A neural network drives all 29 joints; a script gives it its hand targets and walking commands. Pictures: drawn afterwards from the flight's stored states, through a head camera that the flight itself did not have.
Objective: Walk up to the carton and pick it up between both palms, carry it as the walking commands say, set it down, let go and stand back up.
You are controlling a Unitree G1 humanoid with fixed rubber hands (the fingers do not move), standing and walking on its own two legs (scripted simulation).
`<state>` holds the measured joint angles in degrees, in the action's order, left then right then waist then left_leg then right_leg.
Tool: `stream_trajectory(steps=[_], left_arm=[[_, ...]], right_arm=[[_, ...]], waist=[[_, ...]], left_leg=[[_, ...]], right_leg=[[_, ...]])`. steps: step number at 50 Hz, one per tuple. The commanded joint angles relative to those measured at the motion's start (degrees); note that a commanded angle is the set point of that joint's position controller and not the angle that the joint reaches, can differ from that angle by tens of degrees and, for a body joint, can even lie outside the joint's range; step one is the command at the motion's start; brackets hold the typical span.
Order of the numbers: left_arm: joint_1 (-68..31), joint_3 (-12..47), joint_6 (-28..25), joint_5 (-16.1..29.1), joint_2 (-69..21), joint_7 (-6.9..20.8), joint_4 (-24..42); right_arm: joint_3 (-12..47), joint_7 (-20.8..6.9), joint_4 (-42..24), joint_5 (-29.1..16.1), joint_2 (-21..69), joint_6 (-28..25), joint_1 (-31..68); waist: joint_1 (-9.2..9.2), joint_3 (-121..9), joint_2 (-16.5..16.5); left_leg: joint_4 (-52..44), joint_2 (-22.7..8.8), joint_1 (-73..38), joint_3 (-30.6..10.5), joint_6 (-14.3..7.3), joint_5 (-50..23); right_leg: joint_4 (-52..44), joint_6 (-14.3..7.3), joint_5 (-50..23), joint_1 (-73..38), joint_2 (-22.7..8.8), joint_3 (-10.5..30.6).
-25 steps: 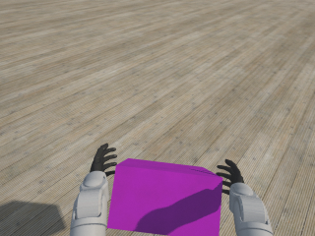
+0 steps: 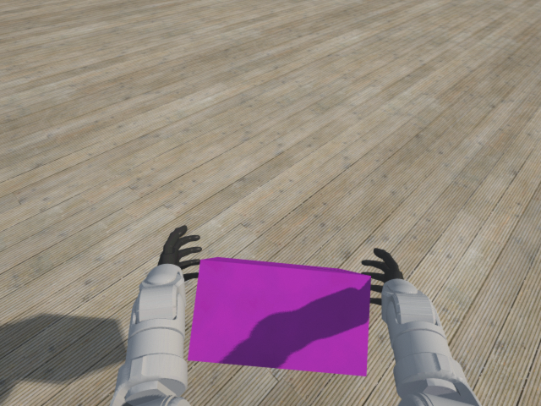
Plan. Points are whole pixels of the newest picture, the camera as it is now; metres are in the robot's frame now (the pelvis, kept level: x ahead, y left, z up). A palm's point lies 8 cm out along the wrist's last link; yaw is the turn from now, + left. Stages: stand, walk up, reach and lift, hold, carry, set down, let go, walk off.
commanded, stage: set down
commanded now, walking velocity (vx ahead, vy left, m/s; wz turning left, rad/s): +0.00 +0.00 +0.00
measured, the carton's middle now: (278, 305) +0.33 +0.00 -0.11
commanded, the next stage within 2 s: none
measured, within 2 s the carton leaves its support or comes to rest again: neither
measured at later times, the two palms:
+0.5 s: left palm (199, 306) +0.31 +0.14 -0.09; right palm (387, 303) +0.32 -0.21 -0.10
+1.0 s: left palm (204, 309) +0.35 +0.15 -0.17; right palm (372, 311) +0.35 -0.21 -0.18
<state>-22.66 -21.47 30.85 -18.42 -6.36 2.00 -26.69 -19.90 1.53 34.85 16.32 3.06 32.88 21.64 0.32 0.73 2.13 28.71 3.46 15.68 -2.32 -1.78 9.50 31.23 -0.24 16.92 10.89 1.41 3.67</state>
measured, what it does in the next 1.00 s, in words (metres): lowers itself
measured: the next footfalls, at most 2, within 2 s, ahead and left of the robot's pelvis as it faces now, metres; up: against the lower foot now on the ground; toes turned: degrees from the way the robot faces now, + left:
none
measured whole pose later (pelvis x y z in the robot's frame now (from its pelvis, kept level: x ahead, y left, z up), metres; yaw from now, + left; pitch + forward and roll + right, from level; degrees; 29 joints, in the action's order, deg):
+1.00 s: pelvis -0.05 -0.02 -0.12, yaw -1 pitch +30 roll +0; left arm -34.8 -24.3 16.3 -7.9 -3.7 -3.0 -29.9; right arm -17.1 8.9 37.6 5.4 -1.9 18.7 37.7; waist -0.1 -8.1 0.3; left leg 66.7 4.2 79.0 -5.1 1.8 17.8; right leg 71.1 -1.1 26.1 75.1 5.8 2.8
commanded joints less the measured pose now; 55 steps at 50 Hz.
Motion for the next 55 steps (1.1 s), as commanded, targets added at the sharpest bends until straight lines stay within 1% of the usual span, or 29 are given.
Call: stream_trajectory(steps=[1,2,9,10,11,12,13,15,17,18,19,20,23,25,26,27,30,31,37,40,41,42,43,45,46,48,52,53,55], left_arm=[[-30.1,32.6,-2.2,15.8,-57.0,15.5,-6.5],[-27.2,37.4,-2.9,16.9,-60.5,14.3,-2.1],[-20.1,32.4,-7.8,14.9,-52.3,11.7,-4.3],[-19.4,37.5,-8.0,18.1,-55.7,11.8,-4.1],[-20.1,34.8,-9.4,15.3,-52.8,10.8,1.4],[-20.9,37.3,-9.4,16.7,-54.6,10.9,-3.5],[-19.9,34.8,-10.6,15.4,-52.2,10.7,-0.1],[-19.2,33.0,-11.8,14.7,-49.4,11.7,-5.8],[-17.5,36.1,-11.7,13.7,-49.4,11.3,-2.2],[-20.7,36.0,-12.3,14.4,-48.9,11.2,-2.1],[-20.2,41.0,-13.6,17.0,-51.9,11.1,-0.6],[-25.3,37.3,-14.6,15.0,-48.2,11.5,-3.8],[-22.9,43.0,-15.6,17.7,-48.7,12.2,1.8],[-25.6,42.0,-17.8,18.7,-45.3,12.8,6.5],[-23.0,40.6,-17.9,17.3,-44.2,13.1,2.3],[-18.9,41.6,-18.8,17.5,-46.1,12.7,5.9],[-23.2,42.6,-18.6,18.7,-43.8,12.3,4.2],[-22.8,37.6,-18.4,16.5,-41.9,12.3,-0.5],[-32.8,39.3,-18.7,18.3,-44.4,11.8,1.2],[-38.5,40.5,-16.7,19.4,-49.9,10.1,1.1],[-39.6,34.9,-16.1,16.1,-47.1,9.3,-5.8],[-40.3,36.1,-15.2,17.4,-51.1,8.7,-3.9],[-41.3,33.4,-14.9,17.0,-48.3,9.9,-6.7],[-46.4,31.3,-13.9,16.7,-44.6,11.0,-6.2],[-50.0,36.0,-12.9,19.0,-50.0,11.4,-1.4],[-48.4,34.8,-12.6,18.8,-50.1,12.2,-2.5],[-47.5,34.6,-9.9,16.9,-52.4,12.0,-7.3],[-47.3,31.6,-9.3,15.6,-51.7,11.3,-9.9],[-46.4,34.1,-9.9,18.2,-55.3,10.2,-4.1]], right_arm=[[21.5,-22.3,-6.8,-12.4,44.8,-8.6,41.3],[24.3,-23.2,-10.6,-13.6,47.7,-9.7,38.8],[34.8,-23.0,-17.6,-18.1,48.0,-13.6,45.3],[34.7,-22.2,-20.4,-18.2,44.9,-14.7,45.1],[34.6,-22.7,-15.3,-17.3,46.2,-14.4,40.7],[33.4,-22.4,-15.5,-16.7,44.6,-15.7,42.6],[33.8,-22.3,-13.6,-16.7,47.7,-15.9,39.8],[33.0,-20.3,-12.6,-16.5,45.0,-16.1,36.9],[31.3,-19.5,-10.2,-15.4,45.6,-16.7,28.6],[32.8,-19.4,-7.4,-15.8,47.4,-16.3,30.0],[34.9,-18.8,-15.4,-17.8,46.1,-18.7,34.5],[31.9,-18.9,-7.1,-16.2,46.8,-18.0,36.7],[36.0,-17.1,-10.3,-17.7,48.8,-19.2,29.5],[40.2,-15.8,-13.4,-19.7,51.6,-20.4,31.1],[37.8,-14.9,-10.7,-18.1,49.5,-20.5,27.0],[41.5,-14.4,-15.7,-19.8,49.6,-22.0,26.2],[39.7,-13.9,-12.2,-19.7,48.1,-22.4,28.6],[39.0,-13.7,-9.5,-19.4,48.1,-22.2,29.8],[39.0,-14.2,-10.6,-18.5,45.9,-22.9,38.9],[39.8,-15.8,-14.5,-20.5,46.5,-22.1,49.4],[34.2,-16.3,-2.1,-17.2,43.7,-20.5,50.1],[36.7,-16.7,-13.7,-19.3,45.8,-21.9,56.9],[33.1,-16.0,-5.1,-16.1,44.7,-19.7,51.2],[35.5,-15.8,-7.1,-18.1,48.5,-18.6,58.9],[36.0,-15.8,-10.5,-19.4,50.9,-18.2,57.6],[37.2,-16.8,-10.5,-20.4,52.5,-17.6,62.2],[33.6,-19.5,-1.7,-18.0,50.2,-15.8,57.8],[31.3,-20.4,-1.3,-17.8,48.7,-15.9,59.7],[33.3,-20.9,-9.4,-18.9,47.5,-16.6,64.0]], waist=[[-5.85,-23.7,-1.6],[-4.56,-31.3,-6.1],[3.70,-35.6,4.8],[-0.63,-35.8,5.2],[4.17,-41.0,2.4],[1.09,-39.1,-0.1],[3.24,-41.6,1.9],[1.07,-35.5,4.0],[-0.76,-37.3,-0.2],[2.56,-39.9,-0.6],[-0.05,-48.6,-1.7],[0.57,-39.7,-0.1],[-3.25,-51.6,-1.2],[1.13,-58.2,4.0],[-1.46,-56.3,4.1],[0.30,-59.5,1.6],[0.02,-62.6,-0.8],[2.94,-52.5,-1.8],[-2.44,-59.9,-1.2],[-1.20,-61.1,-6.2],[1.88,-46.5,-5.2],[0.85,-57.8,-4.7],[-3.09,-50.8,1.2],[0.81,-55.5,2.3],[-2.45,-63.5,0.3],[1.45,-66.9,0.9],[-0.87,-61.6,-2.9],[1.65,-56.4,-4.3],[0.68,-70.1,-1.7]], left_leg=[[-3.3,-4.4,-21.8,-7.8,1.8,-3.5],[-2.3,-4.1,-27.1,-7.4,2.8,-10.3],[3.1,-1.1,-15.4,-5.2,0.4,-16.7],[3.7,-1.0,-14.0,-5.9,0.4,-17.2],[4.3,-1.6,-19.0,-5.5,0.4,-26.9],[7.1,-1.4,-12.3,-5.9,1.1,-21.9],[8.1,-1.0,-11.3,-5.1,0.7,-23.5],[10.1,-0.1,-4.2,-4.1,0.2,-23.4],[11.0,-0.5,-7.2,-4.1,0.7,-25.6],[11.7,-0.1,-3.2,-3.9,1.3,-22.0],[13.3,0.2,-5.2,-4.3,1.0,-25.1],[13.0,-0.5,3.6,-4.3,1.0,-12.9],[16.9,1.0,5.5,-3.1,1.6,-22.1],[18.3,2.5,12.7,-2.2,0.6,-22.1],[18.1,2.3,15.9,-2.8,0.0,-22.0],[19.5,2.1,15.8,-3.3,-0.1,-26.5],[22.0,2.4,20.6,-3.0,1.7,-22.0],[21.7,1.8,26.6,-3.5,1.5,-15.7],[27.3,1.8,21.0,-2.2,2.8,-10.1],[28.3,2.7,19.0,-1.1,3.3,0.0],[27.9,2.4,27.3,-1.8,2.9,6.3],[28.2,2.3,18.6,-2.6,2.8,3.3],[30.9,2.8,29.1,-0.3,2.5,5.8],[34.5,4.0,34.4,1.6,2.2,8.7],[33.5,4.2,28.1,0.8,2.7,8.5],[34.8,4.3,27.9,1.6,1.8,4.6],[36.6,3.2,28.3,0.1,3.3,7.3],[36.0,2.3,27.5,-2.1,3.0,9.4],[37.8,3.3,25.0,-0.6,4.1,1.9]], right_leg=[[-5.4,-3.0,-1.0,18.5,2.5,-1.3],[-3.9,-3.0,-3.7,18.7,3.2,-0.7],[-1.6,-0.7,-10.3,17.7,1.7,0.2],[-0.6,-0.8,-10.7,17.8,1.9,-0.3],[0.3,0.0,-12.7,23.8,2.9,-0.4],[1.8,-0.9,-9.5,25.8,2.2,-0.2],[1.4,-0.6,-13.4,25.6,2.1,1.6],[3.4,-0.5,-18.5,28.4,2.3,1.5],[3.9,-0.1,-16.8,31.8,3.1,0.3],[5.7,-1.0,-16.1,27.4,2.6,1.4],[6.6,-0.7,-19.9,26.0,2.4,1.2],[6.1,-0.5,-11.3,29.6,2.1,1.7],[9.1,0.9,-29.1,21.8,1.2,4.0],[13.3,1.8,-40.8,13.1,0.8,4.5],[13.5,2.4,-42.9,16.2,1.0,4.6],[13.8,3.0,-46.8,16.2,0.1,6.7],[18.7,1.6,-40.3,17.8,1.4,4.6],[17.7,1.9,-35.0,21.4,0.3,6.3],[20.2,1.7,-16.8,35.7,4.1,2.5],[21.6,0.6,-3.5,42.3,4.9,1.4],[23.7,0.3,5.8,53.4,4.4,0.5],[25.3,-0.4,1.5,48.9,5.1,0.0],[22.0,0.3,4.9,48.4,4.5,0.8],[23.7,0.7,7.0,45.3,3.7,2.4],[25.2,0.5,5.0,41.8,4.6,1.3],[26.3,0.8,2.2,41.6,4.7,1.9],[31.2,0.0,5.9,56.9,5.3,-0.6],[31.9,-1.5,8.4,60.7,4.5,0.3],[33.7,-0.5,2.7,56.9,6.0,-2.6]])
